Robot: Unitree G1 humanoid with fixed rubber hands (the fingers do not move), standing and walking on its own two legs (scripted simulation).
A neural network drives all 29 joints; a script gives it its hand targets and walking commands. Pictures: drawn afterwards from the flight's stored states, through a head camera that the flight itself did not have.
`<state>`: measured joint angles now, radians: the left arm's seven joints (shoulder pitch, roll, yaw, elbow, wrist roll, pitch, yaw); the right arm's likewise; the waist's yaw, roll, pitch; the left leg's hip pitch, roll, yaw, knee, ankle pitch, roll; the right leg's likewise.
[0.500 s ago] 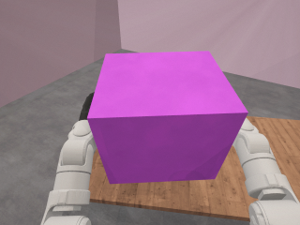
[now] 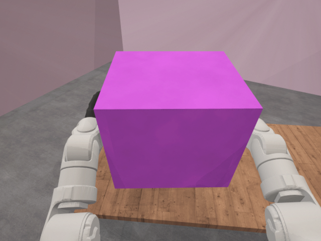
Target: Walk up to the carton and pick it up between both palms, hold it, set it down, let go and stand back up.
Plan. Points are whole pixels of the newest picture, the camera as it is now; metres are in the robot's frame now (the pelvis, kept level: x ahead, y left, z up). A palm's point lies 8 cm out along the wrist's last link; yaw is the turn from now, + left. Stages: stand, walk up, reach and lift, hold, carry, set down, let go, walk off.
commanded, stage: reach and lift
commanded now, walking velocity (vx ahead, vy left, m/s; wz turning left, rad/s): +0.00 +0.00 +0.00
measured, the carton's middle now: (170, 117) +0.39 -0.03 +0.18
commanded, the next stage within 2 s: hold in 0.28 s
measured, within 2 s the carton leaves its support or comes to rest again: neither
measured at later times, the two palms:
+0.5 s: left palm (88, 117) +0.37 +0.17 +0.20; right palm (245, 111) +0.37 -0.21 +0.21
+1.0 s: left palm (89, 118) +0.37 +0.17 +0.20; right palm (245, 118) +0.36 -0.21 +0.19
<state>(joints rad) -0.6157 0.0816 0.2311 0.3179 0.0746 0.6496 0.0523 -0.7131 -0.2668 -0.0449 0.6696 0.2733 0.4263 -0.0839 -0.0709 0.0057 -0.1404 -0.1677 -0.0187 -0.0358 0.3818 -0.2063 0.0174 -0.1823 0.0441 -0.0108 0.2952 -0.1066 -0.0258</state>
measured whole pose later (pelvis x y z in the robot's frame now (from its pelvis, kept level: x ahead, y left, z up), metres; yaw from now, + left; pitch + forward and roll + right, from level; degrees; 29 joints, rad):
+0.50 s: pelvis +0.02 +0.00 +0.00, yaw +2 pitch -1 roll -2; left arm -0.52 0.10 0.20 0.14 0.08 0.73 0.04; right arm -0.67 -0.27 -0.01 0.53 0.34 0.50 -0.13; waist -0.12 -0.01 -0.17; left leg -0.13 -0.02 -0.07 0.39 -0.23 0.01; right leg -0.12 0.05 -0.04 0.26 -0.12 -0.02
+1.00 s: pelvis -0.02 +0.01 +0.00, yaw +0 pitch -1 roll -1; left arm -0.71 0.10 0.27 0.36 0.10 0.72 0.03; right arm -0.81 -0.26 -0.08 0.72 0.23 0.49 -0.07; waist -0.07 0.00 -0.12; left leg -0.18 -0.03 -0.02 0.37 -0.17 0.03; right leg -0.20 0.03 0.00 0.29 -0.08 -0.02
